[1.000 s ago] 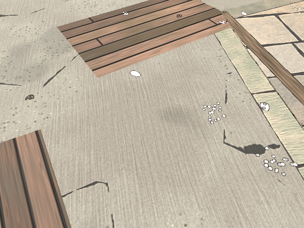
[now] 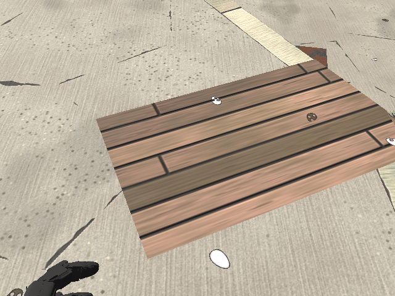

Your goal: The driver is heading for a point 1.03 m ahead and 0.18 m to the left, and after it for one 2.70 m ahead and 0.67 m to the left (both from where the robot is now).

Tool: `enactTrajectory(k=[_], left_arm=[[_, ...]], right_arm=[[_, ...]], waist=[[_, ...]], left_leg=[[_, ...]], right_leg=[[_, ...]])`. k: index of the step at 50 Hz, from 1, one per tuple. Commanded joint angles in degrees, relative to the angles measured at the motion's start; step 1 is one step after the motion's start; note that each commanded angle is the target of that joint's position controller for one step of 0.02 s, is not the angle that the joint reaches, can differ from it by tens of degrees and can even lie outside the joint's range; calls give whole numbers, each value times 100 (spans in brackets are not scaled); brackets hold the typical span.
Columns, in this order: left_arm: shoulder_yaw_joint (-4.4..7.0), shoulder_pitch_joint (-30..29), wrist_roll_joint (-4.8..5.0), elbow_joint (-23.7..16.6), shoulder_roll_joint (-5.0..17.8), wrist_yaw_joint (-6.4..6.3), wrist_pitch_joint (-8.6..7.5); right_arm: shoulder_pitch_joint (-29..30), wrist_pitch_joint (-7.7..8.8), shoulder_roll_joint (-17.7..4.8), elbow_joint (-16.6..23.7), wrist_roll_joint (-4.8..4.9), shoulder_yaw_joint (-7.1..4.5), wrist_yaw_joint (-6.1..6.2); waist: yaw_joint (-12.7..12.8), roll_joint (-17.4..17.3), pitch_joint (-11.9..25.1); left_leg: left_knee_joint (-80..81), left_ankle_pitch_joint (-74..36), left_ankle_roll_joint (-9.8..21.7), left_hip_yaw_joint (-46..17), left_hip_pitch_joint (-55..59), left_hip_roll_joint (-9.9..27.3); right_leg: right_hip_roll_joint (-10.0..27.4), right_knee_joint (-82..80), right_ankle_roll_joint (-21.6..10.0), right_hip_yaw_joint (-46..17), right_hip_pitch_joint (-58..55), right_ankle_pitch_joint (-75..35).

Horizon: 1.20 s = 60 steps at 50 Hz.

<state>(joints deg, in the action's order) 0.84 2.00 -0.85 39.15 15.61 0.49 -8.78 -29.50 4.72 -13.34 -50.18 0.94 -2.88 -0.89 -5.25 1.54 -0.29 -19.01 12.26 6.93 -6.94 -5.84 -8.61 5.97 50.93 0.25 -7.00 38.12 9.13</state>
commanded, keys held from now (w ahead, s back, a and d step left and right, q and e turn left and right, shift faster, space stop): w+q+shift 0.24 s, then q+shift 0.36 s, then shift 0.02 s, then e+shift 0.26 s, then w+e+shift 0.12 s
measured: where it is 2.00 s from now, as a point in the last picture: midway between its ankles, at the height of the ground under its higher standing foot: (171, 133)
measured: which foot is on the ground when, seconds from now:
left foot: down 0.00-0.20, up 0.22-0.56, down 0.58-1.00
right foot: up 0.00-0.16, down 0.18-0.58, up 0.60-1.00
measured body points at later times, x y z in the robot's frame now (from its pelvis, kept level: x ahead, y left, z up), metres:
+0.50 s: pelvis +0.40 -0.02 -0.01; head +0.43 +0.02 +0.43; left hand +0.28 +0.27 -0.14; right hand +0.73 -0.16 -0.06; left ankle +0.53 +0.15 -0.70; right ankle +0.37 -0.18 -0.74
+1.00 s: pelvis +0.57 +0.05 +0.00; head +0.58 +0.06 +0.45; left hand +0.51 +0.35 -0.12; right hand +0.84 -0.09 -0.09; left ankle +0.56 +0.14 -0.74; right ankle +0.67 -0.09 -0.68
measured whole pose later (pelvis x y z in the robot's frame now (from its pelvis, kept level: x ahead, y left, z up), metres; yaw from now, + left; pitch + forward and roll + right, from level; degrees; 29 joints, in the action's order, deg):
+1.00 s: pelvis +0.57 +0.05 +0.00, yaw +29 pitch +2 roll +1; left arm 3.4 13.1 1.7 45.4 16.7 -0.8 1.7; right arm -8.6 1.7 -13.9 -39.5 -0.7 -2.4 1.3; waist 0.7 1.1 0.6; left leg -21.9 8.6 5.0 6.0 -15.9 -2.1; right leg 6.4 56.6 3.7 -1.7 31.5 17.4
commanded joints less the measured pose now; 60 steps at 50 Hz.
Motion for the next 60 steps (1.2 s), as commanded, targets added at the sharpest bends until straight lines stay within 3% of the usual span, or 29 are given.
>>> enactTrajectory(k=[1, 3, 6, 8, 9, 10, 11, 12, 14, 15, 17, 19, 22, 25, 27, 28, 29, 30, 31, 32, 33, 34, 36, 38, 41, 45, 48, 53, 60], left_arm=[[27, -542, -6, -477, 219, 39, -56], [121, -711, 111, -623, 394, 29, -48], [260, -821, 262, -749, 668, -14, -39], [472, 180, 294, -589, 992, -57, -71], [545, 1462, 298, -409, 1120, -107, -44], [623, 2403, 112, -268, 1569, -124, 34], [646, 2536, 134, -74, 1653, 17, 68], [536, 2112, 134, -239, 1029, -27, 120], [435, 1613, -59, -80, 683, -67, 248], [406, 1299, -126, -12, 547, -74, 254], [343, 850, -6, 116, 259, -52, 235], [422, 530, 104, 158, 516, -79, 210], [555, 147, 144, 142, 981, -194, 260], [633, 248, 323, 197, 1259, -233, 291], [703, 254, 407, 141, 1437, -229, 370], [696, 216, 412, 89, 1400, -210, 415], [587, 447, 304, 90, 1038, -154, 430], [352, 1018, -101, 59, 223, -56, 442], [333, 1836, 40, -78, 732, 1, 395], [429, 1317, 177, -15, 1288, 8, 395], [433, 968, 203, -53, 1295, -44, 458], [398, 946, 130, 85, 1144, -138, 561], [399, 1139, 133, 215, 1083, -196, 747], [316, 1310, 118, 351, 733, -217, 797], [266, 1132, 158, 368, 575, -232, 849], [370, 697, 251, 158, 803, -215, 996], [436, 624, 270, 65, 835, -143, 972], [444, 677, 263, 133, 549, -5, 812], [420, 1224, 303, 244, 456, 151, 836]], right_arm=[[774, 138, -984, 735, 54, -240, 155], [531, 134, -1052, 710, 155, -286, 166], [315, 35, -933, 629, 211, -297, 208], [353, -73, -950, 637, 102, -304, 192], [606, -110, -819, 809, -53, -226, 140], [-152, -55, -65, 940, 0, -32, 106], [-374, 7, -86, 1176, 300, 120, 105], [286, -33, -560, 1129, 355, 20, 167], [1464, -93, -816, 1372, 35, -84, 155], [1509, -152, -795, 1453, -5, -149, 122], [1407, -352, -605, 1549, 156, -181, 85], [1634, -412, -436, 1782, 94, -116, 44], [1643, -399, -543, 1725, -22, -140, -131], [1732, -493, -902, 1749, -44, -295, -285], [1236, -544, -1292, 1651, -31, -489, -294], [576, -544, -1553, 1500, -16, -639, -256], [264, -540, -1697, 1389, 46, -733, -146], [882, -523, -2117, 1628, 35, -684, -36], [1312, -367, -2201, 2187, -275, -605, -113], [1601, -314, -1794, 2347, -208, -528, -180], [1825, -281, -1550, 2297, -101, -436, -159], [1986, -278, -1284, 2227, -47, -331, -118], [2095, -266, -1057, 2064, -203, -199, -47], [2053, -182, -796, 1813, -331, -76, 8], [2148, -192, -897, 1599, -367, -119, 111], [2080, -357, -1076, 1484, -288, -230, 242], [1875, -260, -1194, 1361, -133, -311, 266], [1869, -68, -1189, 1231, -60, -396, 270], [2427, -99, -1285, 1258, 40, -486, 37]], waist=[[292, -337, -676], [178, -426, -527], [187, -572, -459], [775, -695, 197], [1458, -716, 1179], [1238, 1049, 2381], [1035, 2871, 2814], [1251, 1914, 1711], [1165, 94, 258], [867, 168, 32], [495, 457, -212], [378, 463, -412], [294, 334, -46], [241, 294, 189], [-74, 283, 453], [-426, 140, 725], [-497, -491, 666], [337, -2325, 513], [617, -2105, 2164], [308, -791, 2139], [378, -288, 1478], [522, 143, 1130], [714, -165, 957], [752, -286, 1086], [650, -396, 984], [378, -583, 604], [286, -806, 468], [334, -733, 321], [787, -737, 137]], left_leg=[[1102, -3, 786, -1200, -2238, 1025], [967, 370, 589, -1401, -2152, 1095], [259, 259, 402, -1770, -993, 1258], [-1083, -1450, 155, -1665, -474, 1148], [-2615, -1729, -46, -1396, -1012, 958], [-4941, 305, -314, -724, -2746, 341], [-6329, 1726, -302, -431, -4070, 590], [-6727, 1226, -302, -262, -4617, 944], [-6403, 753, -385, 53, -4317, 1325], [-6058, 807, -438, 15, -3904, 1489], [-5468, 1107, -511, 135, -3592, 1685], [-4578, 627, -621, 370, -3533, 1678], [-2803, -1275, -594, 733, -2394, 1418], [-2127, -1569, -352, 1050, -1698, 1057], [-1957, -1131, -97, 1288, -985, 698], [-1704, -1242, 102, 1299, -51, 513], [-1298, -1723, 324, 830, 860, 565], [-1436, -4527, 841, -890, 1265, 1472], [-477, -3038, 2057, -3805, 2135, 2836], [-32, -1926, 1740, -3591, 1711, 2784], [-42, -1524, 1399, -2915, 949, 2595], [-159, -1671, 1099, -2339, 235, 2412], [-175, -2663, 911, -1518, -894, 2155], [-135, -3519, 918, -750, -1196, 2007], [9, -3159, 826, -44, -1120, 1943], [604, -235, 878, -311, -690, 2324], [1099, 2110, 735, -994, 54, 2757], [1310, 2075, 359, -202, 490, 2779], [890, 1913, 43, 1092, -184, 2702]], right_leg=[[-374, -1425, 269, 384, -1431, -1651], [-501, -1867, 341, 236, -2033, -2170], [-501, -2344, 325, 9, -1911, -1524], [-571, -2261, 88, 169, -2822, -602], [-103, -1791, -132, -42, -4419, -134], [1339, -2148, -912, -2439, -6698, 1813], [2152, -3316, -1290, -5050, -7158, 4121], [1839, -3566, -1057, -4435, -6375, 4195], [1407, -3382, -866, -2124, -4559, 533], [1229, -3287, -868, -1369, -3864, -1080], [972, -3339, -748, -254, -3169, -2374], [993, -3658, -858, 315, -2754, -3037], [682, -3710, -661, 1291, -2598, -2987], [653, -3155, -424, 1688, -3103, -3595], [677, -2079, -343, 1763, -3289, -4505], [601, -968, -239, 1778, -2941, -4334], [198, 480, 21, 1684, -1999, -1677], [-711, 2618, 268, 1539, -658, 3068], [-1084, 3722, 282, 207, 167, 3193], [-744, 3515, 161, -53, 129, 2478], [-523, 3060, 140, 80, 166, 1974], [-209, 2705, 180, 127, -76, 1716], [29, 2187, 208, 182, -954, 1609], [48, 1727, 303, 253, -1438, 1397], [30, 809, 442, 274, -1500, 912], [132, 664, 513, 355, -654, 770], [246, 739, 345, 335, 309, 835], [321, 158, 59, 580, 375, 786], [173, -958, -368, 1427, -1220, 819]])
